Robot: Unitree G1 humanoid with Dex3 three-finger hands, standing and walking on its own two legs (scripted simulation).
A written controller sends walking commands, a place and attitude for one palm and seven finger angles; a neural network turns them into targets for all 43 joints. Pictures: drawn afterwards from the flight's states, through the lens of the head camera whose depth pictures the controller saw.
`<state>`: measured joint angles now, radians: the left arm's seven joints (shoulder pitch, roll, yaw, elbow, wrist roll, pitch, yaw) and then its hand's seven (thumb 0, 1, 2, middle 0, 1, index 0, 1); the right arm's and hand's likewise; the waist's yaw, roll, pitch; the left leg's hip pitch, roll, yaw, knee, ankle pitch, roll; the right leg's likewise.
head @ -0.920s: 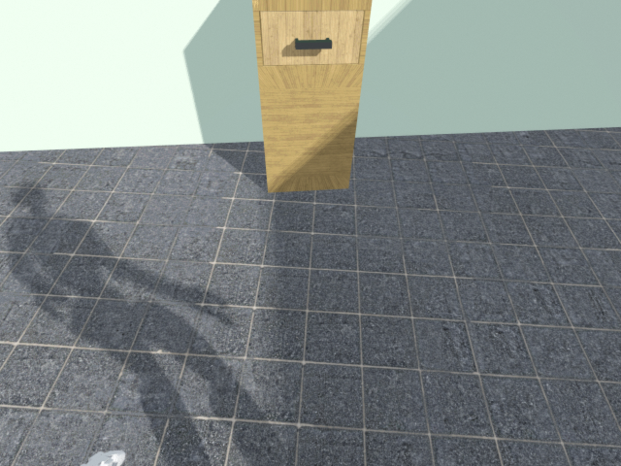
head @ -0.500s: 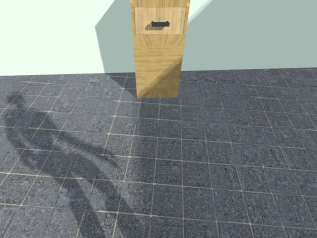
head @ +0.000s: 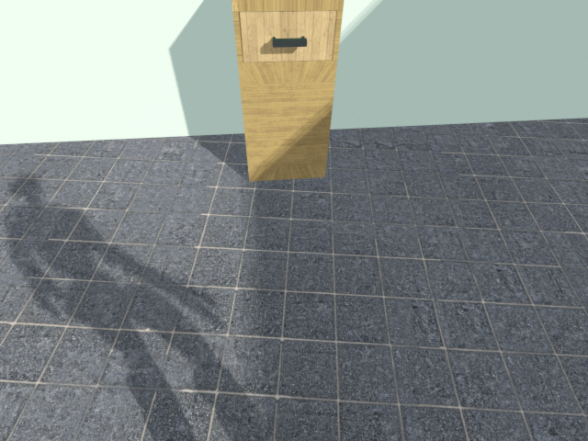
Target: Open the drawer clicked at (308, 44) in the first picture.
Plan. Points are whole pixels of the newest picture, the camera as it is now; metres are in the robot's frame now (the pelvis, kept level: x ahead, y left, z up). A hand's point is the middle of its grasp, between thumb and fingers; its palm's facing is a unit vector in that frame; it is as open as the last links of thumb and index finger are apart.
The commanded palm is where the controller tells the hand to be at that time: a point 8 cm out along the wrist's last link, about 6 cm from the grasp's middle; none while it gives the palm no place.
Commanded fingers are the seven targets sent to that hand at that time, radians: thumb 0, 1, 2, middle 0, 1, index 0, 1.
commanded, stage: look at it before walking up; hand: left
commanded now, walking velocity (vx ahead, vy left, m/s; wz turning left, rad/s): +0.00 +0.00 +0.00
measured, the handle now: (289, 40) +1.47 +0.10 -0.05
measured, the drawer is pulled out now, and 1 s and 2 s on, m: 0.00 0.00 0.00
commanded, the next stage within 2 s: walk to a spot facing it in 0.52 s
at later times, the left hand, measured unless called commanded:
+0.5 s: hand out of the picture +0.08 +0.24 -0.16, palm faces -0.02 -0.95 -0.33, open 7.4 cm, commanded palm none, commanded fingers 0.00 0.90 0.90 -0.20 -0.30 -0.20 -0.30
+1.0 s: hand out of the picture +0.08 +0.16 -0.18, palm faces -0.11 -0.97 -0.22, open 7.4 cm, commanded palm none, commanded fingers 0.00 0.90 0.90 -0.20 -0.30 -0.20 -0.30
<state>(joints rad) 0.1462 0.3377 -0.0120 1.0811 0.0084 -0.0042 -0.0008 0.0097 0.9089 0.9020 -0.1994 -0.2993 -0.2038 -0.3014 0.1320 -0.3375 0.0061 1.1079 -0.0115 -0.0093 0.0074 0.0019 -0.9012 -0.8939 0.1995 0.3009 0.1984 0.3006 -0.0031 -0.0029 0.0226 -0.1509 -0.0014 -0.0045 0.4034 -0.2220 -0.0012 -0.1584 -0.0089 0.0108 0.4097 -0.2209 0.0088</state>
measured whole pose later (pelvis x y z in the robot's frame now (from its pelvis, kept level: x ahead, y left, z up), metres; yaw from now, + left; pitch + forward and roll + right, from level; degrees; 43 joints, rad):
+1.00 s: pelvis +0.06 -0.04 -0.02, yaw -8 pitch -2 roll +1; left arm 0.34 0.21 0.03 1.04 0.02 0.00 -0.04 0.01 0.91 0.90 -0.20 -0.30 -0.20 -0.30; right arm 0.32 -0.24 -0.03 1.09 -0.02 -0.02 0.00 0.00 -0.90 -0.89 0.20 0.30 0.20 0.30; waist 0.01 0.03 0.03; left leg -0.14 0.10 0.12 0.66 -0.46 -0.03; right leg -0.29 0.01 -0.07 0.65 -0.31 -0.03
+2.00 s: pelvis +0.46 -0.05 -0.01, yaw -29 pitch -2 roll +0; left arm 0.17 0.16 0.07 1.01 0.03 0.03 -0.03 0.01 0.92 0.90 -0.19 -0.30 -0.20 -0.30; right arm 0.50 -0.11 -0.02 1.13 -0.02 -0.09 -0.03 0.00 -0.91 -0.89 0.19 0.30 0.19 0.30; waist -0.05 -0.02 0.03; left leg 0.06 0.01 0.35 0.31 -0.35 0.05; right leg -0.62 -0.10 -0.09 0.90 -0.10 0.00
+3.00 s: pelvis +0.74 -0.23 +0.00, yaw -29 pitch +1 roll -2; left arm 0.18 0.18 0.08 0.97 0.02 0.03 0.02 0.01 0.91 0.90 -0.20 -0.30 -0.20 -0.30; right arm 0.22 -0.19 -0.05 0.99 -0.02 0.02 0.00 -0.01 -0.93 -0.89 0.20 0.30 0.20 0.30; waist -0.01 -0.01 0.05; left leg -0.33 -0.05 0.00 0.46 -0.14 0.08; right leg -0.47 -0.07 0.01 1.01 -0.37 0.08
